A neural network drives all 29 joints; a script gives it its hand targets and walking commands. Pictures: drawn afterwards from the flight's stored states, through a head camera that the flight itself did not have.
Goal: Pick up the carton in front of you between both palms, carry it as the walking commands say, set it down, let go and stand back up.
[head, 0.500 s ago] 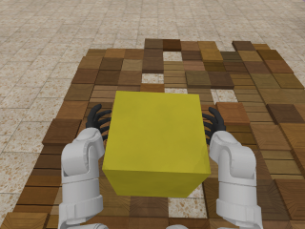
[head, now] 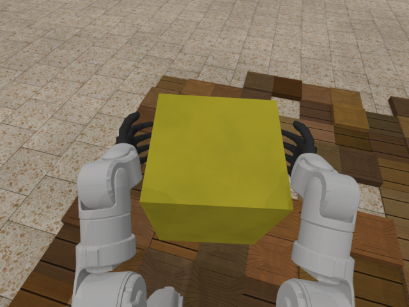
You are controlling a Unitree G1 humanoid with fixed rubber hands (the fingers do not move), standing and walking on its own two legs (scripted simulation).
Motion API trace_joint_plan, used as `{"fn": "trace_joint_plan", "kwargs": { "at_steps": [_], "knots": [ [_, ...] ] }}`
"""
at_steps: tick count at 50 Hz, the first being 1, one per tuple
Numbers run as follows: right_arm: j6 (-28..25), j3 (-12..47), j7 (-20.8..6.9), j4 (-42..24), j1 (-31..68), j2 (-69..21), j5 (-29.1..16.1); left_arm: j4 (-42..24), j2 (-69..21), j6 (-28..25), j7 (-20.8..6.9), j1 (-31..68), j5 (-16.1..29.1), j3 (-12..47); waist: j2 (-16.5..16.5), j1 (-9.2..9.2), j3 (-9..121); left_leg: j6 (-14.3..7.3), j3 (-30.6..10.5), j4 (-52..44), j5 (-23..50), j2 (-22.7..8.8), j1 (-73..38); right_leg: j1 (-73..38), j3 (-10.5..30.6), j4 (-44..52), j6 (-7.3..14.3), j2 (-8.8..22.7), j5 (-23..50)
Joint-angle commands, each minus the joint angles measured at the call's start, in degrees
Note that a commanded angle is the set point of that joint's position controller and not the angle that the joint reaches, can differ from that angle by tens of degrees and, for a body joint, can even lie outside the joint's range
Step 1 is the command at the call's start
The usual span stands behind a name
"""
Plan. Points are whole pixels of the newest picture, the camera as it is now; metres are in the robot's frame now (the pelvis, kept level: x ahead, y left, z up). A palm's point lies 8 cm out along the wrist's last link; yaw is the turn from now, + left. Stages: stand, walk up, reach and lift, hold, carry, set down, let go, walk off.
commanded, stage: carry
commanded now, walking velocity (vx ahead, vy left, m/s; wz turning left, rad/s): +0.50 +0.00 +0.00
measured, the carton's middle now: (211, 177) +0.35 +0.03 +0.06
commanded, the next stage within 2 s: none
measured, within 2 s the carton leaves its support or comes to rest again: neither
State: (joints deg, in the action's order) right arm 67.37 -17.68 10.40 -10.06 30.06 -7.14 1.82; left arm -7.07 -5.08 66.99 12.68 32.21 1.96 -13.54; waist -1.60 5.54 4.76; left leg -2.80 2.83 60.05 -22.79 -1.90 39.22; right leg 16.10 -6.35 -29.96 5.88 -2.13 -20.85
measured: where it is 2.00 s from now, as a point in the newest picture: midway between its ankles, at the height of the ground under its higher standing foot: (222, 118)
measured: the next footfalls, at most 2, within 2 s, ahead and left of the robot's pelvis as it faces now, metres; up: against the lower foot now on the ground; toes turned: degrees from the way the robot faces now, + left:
left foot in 0.10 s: +0.25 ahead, +0.15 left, +0.01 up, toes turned -5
right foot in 0.44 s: +0.52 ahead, -0.07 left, +0.00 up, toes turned -6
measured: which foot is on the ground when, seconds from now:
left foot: up 0.00-0.08, down 0.10-0.46, up 0.48-0.76, down 0.78-1.00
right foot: down 0.00-0.18, up 0.20-0.42, down 0.44-0.82, up 0.84-1.00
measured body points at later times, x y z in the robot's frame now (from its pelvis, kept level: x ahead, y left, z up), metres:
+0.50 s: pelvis +0.43 +0.01 -0.02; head +0.46 +0.02 +0.43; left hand +0.79 +0.12 +0.12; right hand +0.76 -0.19 +0.13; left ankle +0.24 +0.14 -0.66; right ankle +0.48 -0.06 -0.74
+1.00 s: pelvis +0.79 +0.03 +0.03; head +0.86 +0.03 +0.47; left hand +1.15 +0.12 +0.09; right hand +1.09 -0.18 +0.09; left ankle +0.78 +0.11 -0.71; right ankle +0.75 -0.08 -0.61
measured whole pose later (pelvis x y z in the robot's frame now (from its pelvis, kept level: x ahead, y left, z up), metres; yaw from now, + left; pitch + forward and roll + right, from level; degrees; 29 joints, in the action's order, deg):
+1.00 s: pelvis +0.79 +0.03 +0.03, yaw -2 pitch +7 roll +0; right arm 56.7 -13.9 7.9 -11.1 19.0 -9.1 2.3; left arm -8.2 -10.4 56.6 7.4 22.9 -3.2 -15.2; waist 0.1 -7.3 -1.0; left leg -4.1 6.7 29.8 -16.2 0.7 20.9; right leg 37.8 -0.8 -70.2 1.8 -0.2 -22.1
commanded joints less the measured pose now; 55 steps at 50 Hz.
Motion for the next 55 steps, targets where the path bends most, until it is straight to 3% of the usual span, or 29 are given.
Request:
{"fn": "trace_joint_plan", "kwargs": {
  "at_steps": [1,4,5,6,7,8,10,12,13,15,16,19,20,21,22,23,25,27,31,33,34,37,38,39,40,41,44,50,55],
  "knots": [
    [-1.6,34.9,-2.3,2.8,28.3,-40.7,-6.4,-1.1,-46.6,-1.6,-6.4,29.7,11.7,36.4,-5.6,-1.69,14.4,0.9,5.6,-17.3,9.4,0.5,1.2,-17.3,10.8,9.2,4.8,13.9,38.7],
    [-2.5,36.5,-3.2,2.7,27.8,-41.6,-7.1,0.2,-46.3,-2.7,-7.1,26.9,9.5,35.4,-9.6,-5.84,18.0,-0.5,12.4,-26.2,12.2,6.5,-16.7,-16.8,2.2,-1.9,-0.5,11.2,68.2],
    [-3.2,37.6,-3.4,3.2,25.9,-42.7,-7.9,0.3,-46.0,-3.1,-7.2,25.5,9.6,35.8,-8.8,-9.01,22.6,-2.4,11.6,-27.8,16.1,6.1,-28.6,-12.4,-0.5,-8.1,-2.1,9.7,67.0],
    [-4.2,39.1,-3.9,-0.2,29.1,-44.3,-9.7,-1.6,-47.4,-3.8,-7.2,25.3,8.9,35.4,-1.6,-11.05,26.8,-7.1,-4.7,-29.8,15.8,-3.3,-44.8,3.1,-1.5,-22.8,-5.1,7.0,50.7],
    [-4.6,39.1,-4.3,3.1,26.3,-43.9,-10.0,-3.1,-47.1,-4.1,-7.0,26.5,8.0,36.6,16.6,-11.03,29.7,-15.5,-32.0,-35.4,37.7,-15.6,-56.6,17.9,2.5,-42.3,-7.8,-2.7,13.9],
    [-5.7,39.4,-3.8,1.1,28.8,-45.6,-9.7,-2.7,-48.8,-4.9,-7.1,27.8,8.2,36.5,17.2,-11.11,27.7,-19.2,-33.5,-31.0,64.2,-14.9,-66.5,31.1,3.3,-52.3,-6.0,-6.4,-7.6],
    [-8.1,43.9,-4.2,-7.5,32.5,-49.6,-14.3,-10.4,-50.9,-7.6,-6.9,30.6,11.3,37.3,10.9,-15.67,23.6,-16.5,-31.2,-25.5,72.8,-15.4,-70.7,50.7,11.1,-54.9,-4.7,-1.5,-19.5],
    [-9.3,47.9,-4.9,-9.3,32.2,-50.7,-19.2,-12.1,-46.5,-9.5,-4.9,28.1,7.4,34.0,5.1,-16.77,24.4,-11.4,-25.3,-28.6,57.8,-13.5,-68.4,48.9,8.7,-50.3,-3.0,0.9,-13.9],
    [-10.0,50.3,-5.2,-13.1,31.7,-48.5,-20.3,-8.0,-44.8,-9.5,-3.8,19.0,4.9,33.5,5.8,-15.68,24.2,-6.9,-21.1,-28.9,54.6,-12.5,-64.6,44.2,7.9,-41.8,-2.3,3.1,-9.3],
    [-9.6,50.1,-5.4,-12.7,27.5,-44.9,-21.7,-8.7,-38.7,-10.1,-2.3,14.6,1.7,30.4,5.3,-12.76,23.3,-5.1,-14.7,-32.8,53.6,-7.1,-48.4,25.2,3.1,-17.5,-4.3,0.2,3.4],
    [-9.2,49.7,-5.6,-13.3,26.9,-41.7,-22.1,-7.7,-35.8,-9.6,-1.9,13.7,-0.9,29.7,10.3,-12.66,21.6,-4.4,-10.6,-34.3,56.6,-5.2,-43.8,16.1,-1.0,-8.2,-5.2,-2.8,9.1],
    [-7.4,50.0,-5.9,-14.3,30.7,-38.8,-23.8,-8.8,-33.6,-7.4,-2.1,13.0,-4.2,29.5,15.2,-5.3,25.7,-1.2,-4.5,-20.8,60.1,-4.8,-26.3,-12.9,-3.3,-4.0,0.0,-3.3,24.8],
    [-6.7,49.4,-6.1,-12.0,31.7,-37.7,-24.8,-9.9,-31.2,-6.7,-2.1,13.2,-1.9,29.0,11.0,0.29,25.2,1.2,-2.5,-9.4,47.5,-2.9,-18.5,-23.7,0.0,1.8,0.8,2.3,32.6],
    [-5.4,46.4,-6.2,-8.3,29.1,-36.5,-23.4,-8.6,-30.8,-5.6,-1.8,13.3,-1.7,29.5,2.3,2.29,23.5,2.0,-1.8,2.6,16.3,0.6,-9.0,-31.5,5.3,3.9,3.0,7.9,43.0],
    [-5.3,46.1,-5.8,-9.9,31.1,-35.3,-22.2,-8.6,-30.8,-5.2,-1.5,14.7,-1.2,29.5,-9.1,-1.07,28.4,2.8,-4.2,15.8,-7.7,5.3,-0.3,-40.1,23.5,-1.9,7.9,20.7,59.8],
    [-4.4,44.4,-5.2,-10.1,28.1,-33.6,-20.7,-11.4,-30.1,-4.8,-1.7,18.6,2.1,32.0,-13.5,-2.81,31.6,1.7,-7.2,24.1,-8.6,4.8,3.3,-39.4,33.5,-0.4,11.5,24.6,51.0],
    [-2.9,39.8,-3.6,-4.6,28.7,-33.7,-17.5,-8.8,-32.6,-3.2,-2.7,21.1,4.6,33.5,-4.6,-3.68,22.7,1.6,-7.5,22.6,-2.0,1.0,6.3,-27.1,31.9,5.0,9.8,22.1,29.1],
    [-3.0,36.3,-2.0,-5.7,24.7,-34.7,-12.9,-11.8,-39.0,-2.3,-4.3,25.9,11.2,39.1,1.3,-2.77,20.0,2.2,-5.8,16.6,-1.4,-2.7,8.7,-24.1,28.2,4.7,10.5,21.6,33.5],
    [-2.8,31.7,-0.9,-0.5,22.6,-33.7,-4.9,-8.1,-42.2,-2.1,-6.6,29.2,14.1,40.2,-1.7,-0.52,15.4,2.3,-0.1,3.5,1.6,-1.2,7.6,-17.6,23.7,7.6,7.4,17.0,33.6],
    [-3.9,29.7,-1.0,3.1,20.7,-36.9,-3.0,-11.0,-46.1,-3.3,-8.0,36.3,18.5,43.1,0.4,-0.68,12.9,1.9,1.4,-7.8,8.6,-0.2,4.1,-15.9,13.7,7.1,5.9,13.3,38.6],
    [-4.1,30.7,-1.1,2.6,21.8,-37.6,-2.2,-7.3,-46.9,-3.7,-8.4,34.2,18.2,42.8,-5.4,-0.88,13.4,1.0,3.2,-12.8,10.2,0.8,1.0,-14.1,12.7,6.8,5.7,11.7,41.6],
    [-5.2,31.1,-1.5,3.7,18.4,-39.4,-1.2,-0.6,-50.5,-4.7,-9.3,26.8,17.1,40.3,-8.9,-4.75,18.6,0.4,10.2,-30.0,14.6,6.4,-18.6,-14.1,5.4,-0.5,2.2,11.5,60.7],
    [-5.5,31.2,-1.9,6.8,16.8,-38.9,0.3,3.6,-49.2,-4.8,-9.3,26.1,14.7,39.1,-6.4,-9.41,24.3,-2.8,7.3,-29.9,18.8,3.5,-34.5,-7.6,1.2,-12.0,-1.7,10.7,58.9],
    [-6.7,34.2,-3.1,3.7,18.6,-42.4,-2.4,-1.4,-50.3,-6.0,-9.3,27.0,14.4,39.9,7.5,-11.13,30.1,-8.0,-14.1,-31.4,37.2,-10.2,-51.5,8.4,1.8,-28.2,-5.1,5.3,24.4],
    [-7.0,36.1,-3.8,4.6,21.3,-42.9,-4.8,-0.6,-51.3,-6.6,-9.3,26.1,13.2,40.0,20.1,-9.51,35.9,-17.2,-31.2,-31.1,51.2,-17.6,-67.0,24.2,3.8,-48.4,-6.4,-3.7,-8.9],
    [-8.3,38.3,-4.3,0.5,23.4,-44.4,-5.4,2.3,-53.2,-6.6,-9.3,24.8,11.7,40.2,15.7,-9.85,36.0,-18.6,-33.0,-30.0,55.2,-16.6,-68.0,28.2,7.9,-56.2,-4.1,-2.9,-7.8],
    [-10.2,46.5,-6.1,-5.0,27.1,-53.2,-12.6,-4.0,-55.5,-9.6,-8.1,23.4,8.5,36.8,1.2,-10.78,28.7,-11.9,-26.1,-32.4,41.1,-15.2,-57.7,36.2,10.5,-50.3,-3.9,2.9,-3.3],
    [-11.8,52.1,-7.5,-7.4,30.0,-47.3,-20.3,2.1,-43.9,-11.5,-4.3,8.4,-5.0,31.2,7.4,-11.18,18.9,-8.3,-12.2,-37.0,43.8,-10.9,-44.6,26.3,3.7,-23.3,-4.2,3.8,2.3],
    [-10.1,49.8,-7.4,-5.7,28.2,-42.9,-20.4,-4.9,-41.5,-10.1,-4.0,12.5,-1.2,33.0,12.1,-5.83,18.2,-2.8,-1.4,-29.5,47.4,-7.2,-31.0,-0.7,-2.8,-2.0,-2.0,-0.8,21.1]
  ]
}}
